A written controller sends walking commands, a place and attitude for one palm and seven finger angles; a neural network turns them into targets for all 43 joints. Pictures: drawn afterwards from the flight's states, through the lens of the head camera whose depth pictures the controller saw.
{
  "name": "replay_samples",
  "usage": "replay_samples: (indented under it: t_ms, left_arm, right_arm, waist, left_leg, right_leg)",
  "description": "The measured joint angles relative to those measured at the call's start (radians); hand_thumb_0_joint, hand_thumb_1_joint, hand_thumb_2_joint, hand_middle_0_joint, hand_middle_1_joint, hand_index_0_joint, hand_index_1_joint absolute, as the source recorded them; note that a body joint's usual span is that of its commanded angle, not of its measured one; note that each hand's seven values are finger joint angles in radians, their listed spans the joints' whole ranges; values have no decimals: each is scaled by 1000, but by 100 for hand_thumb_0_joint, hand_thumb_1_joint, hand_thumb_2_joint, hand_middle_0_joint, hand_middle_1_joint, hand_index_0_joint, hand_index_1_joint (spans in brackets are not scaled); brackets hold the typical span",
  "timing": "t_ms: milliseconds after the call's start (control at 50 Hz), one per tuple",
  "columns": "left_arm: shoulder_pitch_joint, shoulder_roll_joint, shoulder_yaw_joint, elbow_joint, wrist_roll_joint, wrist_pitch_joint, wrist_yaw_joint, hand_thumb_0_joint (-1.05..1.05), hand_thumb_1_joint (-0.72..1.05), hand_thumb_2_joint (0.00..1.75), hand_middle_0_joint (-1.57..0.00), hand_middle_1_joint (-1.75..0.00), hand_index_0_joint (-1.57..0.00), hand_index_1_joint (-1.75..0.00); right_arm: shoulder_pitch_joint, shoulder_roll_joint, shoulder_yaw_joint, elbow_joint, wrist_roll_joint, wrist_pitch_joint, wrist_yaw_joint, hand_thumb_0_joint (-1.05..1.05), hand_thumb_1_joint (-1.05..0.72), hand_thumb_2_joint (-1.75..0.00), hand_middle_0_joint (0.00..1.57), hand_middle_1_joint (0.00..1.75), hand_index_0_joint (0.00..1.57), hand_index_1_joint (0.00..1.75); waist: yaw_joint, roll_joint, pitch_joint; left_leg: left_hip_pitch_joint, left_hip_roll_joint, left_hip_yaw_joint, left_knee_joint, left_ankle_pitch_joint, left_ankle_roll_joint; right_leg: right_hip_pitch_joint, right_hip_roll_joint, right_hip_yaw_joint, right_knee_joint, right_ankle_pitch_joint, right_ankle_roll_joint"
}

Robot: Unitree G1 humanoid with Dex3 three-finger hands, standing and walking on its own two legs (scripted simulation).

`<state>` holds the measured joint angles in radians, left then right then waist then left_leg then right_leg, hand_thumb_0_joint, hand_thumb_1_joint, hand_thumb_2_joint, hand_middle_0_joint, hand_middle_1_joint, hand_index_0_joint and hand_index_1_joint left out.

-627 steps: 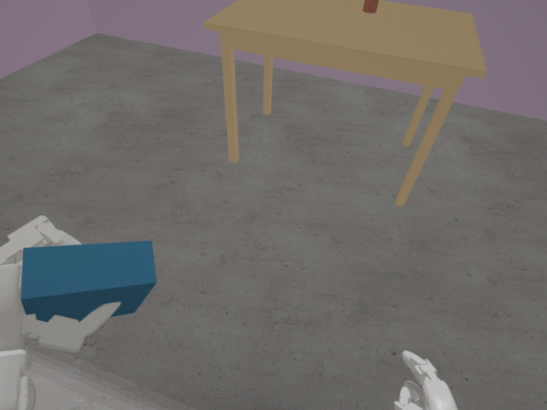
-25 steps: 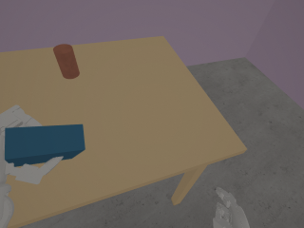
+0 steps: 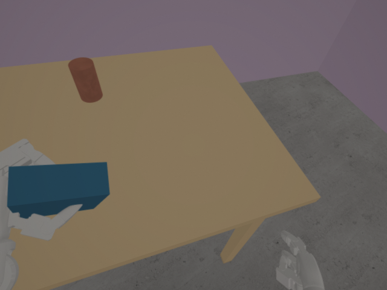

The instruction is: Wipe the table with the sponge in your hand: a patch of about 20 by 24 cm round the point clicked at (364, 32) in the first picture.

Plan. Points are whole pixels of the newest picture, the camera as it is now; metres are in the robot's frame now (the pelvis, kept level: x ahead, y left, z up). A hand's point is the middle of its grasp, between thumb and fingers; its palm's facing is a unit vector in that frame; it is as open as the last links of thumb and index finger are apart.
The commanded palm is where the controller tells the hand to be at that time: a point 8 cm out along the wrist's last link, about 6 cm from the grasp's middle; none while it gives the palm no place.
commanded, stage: look again from close up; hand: left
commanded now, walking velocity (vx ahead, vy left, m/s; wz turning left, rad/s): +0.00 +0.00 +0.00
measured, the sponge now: (73, 190) +0.23 +0.22 +0.14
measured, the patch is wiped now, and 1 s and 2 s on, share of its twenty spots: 0.00 0.00 0.00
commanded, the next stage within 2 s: come to a stop and stand still in 0.24 s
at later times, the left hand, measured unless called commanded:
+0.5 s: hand (27, 166) +0.24 +0.27 +0.18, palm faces +0.45 -0.79 -0.42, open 8.9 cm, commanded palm +0.15 +0.27 +0.17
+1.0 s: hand (49, 185) +0.22 +0.24 +0.16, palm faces +0.36 -0.87 -0.34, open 8.9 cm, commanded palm +0.16 +0.28 +0.17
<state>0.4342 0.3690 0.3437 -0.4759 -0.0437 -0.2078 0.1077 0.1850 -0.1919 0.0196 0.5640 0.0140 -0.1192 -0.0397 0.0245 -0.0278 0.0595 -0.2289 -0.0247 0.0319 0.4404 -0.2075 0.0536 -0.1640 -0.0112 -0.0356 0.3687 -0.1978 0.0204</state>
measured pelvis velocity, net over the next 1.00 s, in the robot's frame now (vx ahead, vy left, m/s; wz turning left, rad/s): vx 0.00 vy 0.00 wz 0.00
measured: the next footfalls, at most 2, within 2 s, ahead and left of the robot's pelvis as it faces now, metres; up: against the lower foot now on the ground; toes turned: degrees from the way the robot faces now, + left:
none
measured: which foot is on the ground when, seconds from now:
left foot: down 0.00-1.00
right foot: down 0.00-1.00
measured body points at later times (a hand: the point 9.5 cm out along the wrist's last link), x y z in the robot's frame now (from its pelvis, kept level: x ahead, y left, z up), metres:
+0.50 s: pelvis -0.01 -0.01 +0.00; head +0.03 +0.01 +0.45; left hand +0.21 +0.31 +0.20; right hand +0.17 -0.23 -0.08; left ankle +0.02 +0.08 -0.74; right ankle +0.00 -0.13 -0.74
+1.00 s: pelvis +0.00 +0.00 +0.00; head +0.03 +0.03 +0.45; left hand +0.20 +0.29 +0.18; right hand +0.19 -0.22 -0.06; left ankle +0.02 +0.08 -0.74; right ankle +0.00 -0.13 -0.74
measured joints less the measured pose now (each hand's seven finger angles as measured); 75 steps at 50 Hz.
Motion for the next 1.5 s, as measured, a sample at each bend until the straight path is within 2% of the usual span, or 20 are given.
replay_samples:
  t_ms: [380, 400, 420, 460, 520, 580, 640, 680, 760, 840, 920, 1040, 1280, 1500]
  left_arm:
    - [17, -1, -4, 9, -5, 9, 3, -1, -40, 107, -85, -142, -85, -142]
    - [-31, 32, 11, 17, 37, 12, -20, -1, -40, 107, -85, -142, -85, -142]
    - [-105, 79, 36, 56, 56, -16, -40, -1, -40, 107, -85, -142, -85, -142]
    - [-206, 122, 86, 140, 37, -51, -44, -1, -40, 107, -85, -142, -85, -142]
    - [-183, 75, 107, 135, -4, -44, -20, -1, -40, 107, -85, -143, -85, -142]
    - [-69, 17, 42, 63, -7, -49, -19, -1, -40, 107, -84, -143, -85, -143]
    - [16, 1, -17, 32, -2, -58, -33, -1, -40, 107, -84, -143, -85, -143]
    - [29, 9, -24, 36, 0, -58, -37, -1, -40, 107, -85, -143, -85, -143]
    - [-13, 24, 11, 55, -3, -51, -25, -1, -40, 107, -85, -143, -85, -142]
    - [-53, 4, 28, 37, -6, -47, -4, -1, -40, 107, -85, -143, -85, -143]
    - [-52, -11, 10, 13, -3, -51, 0, -1, -40, 107, -85, -143, -85, -143]
    - [-28, 0, -4, 20, -1, -31, -9, -1, -40, 107, -85, -143, -85, -143]
    - [-9, 5, 5, -9, -2, -9, -1, -1, -40, 107, -85, -143, -85, -143]
    - [3, -1, -3, -2, 0, 5, 3, -1, -40, 108, -85, -143, -85, -143]
  right_arm:
    - [23, -6, -5, 19, 3, 6, -8, 1, -90, -90, 20, 30, 20, 30]
    - [35, -6, -12, 10, -8, -5, -10, 1, -90, -90, 20, 30, 20, 30]
    - [39, -5, -12, 17, -14, -18, -10, 1, -90, -90, 20, 30, 20, 30]
    - [27, -5, -4, 32, -13, -26, 6, 1, -90, -90, 20, 30, 20, 30]
    - [12, -11, -8, 22, -4, -41, 36, 1, -90, -90, 20, 30, 20, 30]
    - [16, -15, -14, 8, 0, -50, 44, 1, -90, -90, 20, 30, 20, 30]
    - [30, -8, -14, 7, 1, -44, 30, 1, -90, -90, 20, 30, 20, 30]
    - [38, -3, -11, 12, 2, -41, 17, 1, -90, -90, 20, 30, 20, 30]
    - [43, 2, -4, 28, 1, -43, 1, 1, -90, -90, 20, 30, 20, 30]
    - [30, -2, -1, 37, -2, -56, 5, 1, -90, -90, 20, 30, 20, 30]
    - [8, -1, 2, 31, -5, -54, 11, 1, -90, -90, 20, 30, 20, 30]
    - [-14, 10, 7, 3, -4, -33, 9, 1, -90, -90, 20, 30, 20, 30]
    - [4, 6, 9, 6, -1, -11, 1, 1, -90, -90, 20, 30, 20, 30]
    - [13, 0, 3, 15, 1, 1, -5, 1, -90, -90, 20, 30, 20, 30]
  waist:
    - [-15, 18, -7]
    - [3, 18, -2]
    - [19, 10, 1]
    - [33, 0, 7]
    - [11, 9, 6]
    - [-11, 20, -5]
    - [-19, 15, -15]
    - [-14, 6, -13]
    - [2, -12, -1]
    - [11, -16, 6]
    - [7, -14, -1]
    - [-4, -12, -5]
    - [4, -4, 11]
    - [-6, 0, 6]
  left_leg:
    - [-3, 11, -6, -8, 9, -10]
    - [-18, 15, -9, 7, 6, -11]
    - [-34, 16, -12, 18, 5, -12]
    - [-45, 18, -8, 21, 8, -16]
    - [-38, 13, 13, 18, 8, -11]
    - [-33, 7, 25, 21, 0, -3]
    - [-31, 4, 23, 25, -7, -1]
    - [-30, 4, 16, 28, -9, -2]
    - [-29, 5, -1, 31, -9, -5]
    - [-21, 4, -5, 27, -10, -5]
    - [-14, 1, -2, 18, -9, -3]
    - [-10, 1, 2, 7, -4, -1]
    - [-5, -1, -4, -2, 3, 0]
    - [-3, 3, -5, -3, 4, -2]
  right_leg:
    - [0, 11, -5, -13, 10, -11]
    - [-9, 16, -8, -8, 10, -12]
    - [-26, 16, -12, 7, 7, -15]
    - [-46, 18, -7, 23, 5, -20]
    - [-59, 11, 13, 47, -2, -15]
    - [-63, 4, 25, 63, -13, -6]
    - [-58, 1, 23, 66, -21, -4]
    - [-52, 2, 16, 63, -23, -5]
    - [-38, 4, 0, 51, -21, -8]
    - [-24, 3, -5, 39, -18, -7]
    - [-18, 0, -1, 28, -15, -3]
    - [-13, 0, 3, 12, -6, -1]
    - [-3, -1, -3, -5, 3, 0]
    - [4, 4, -4, -14, 9, -2]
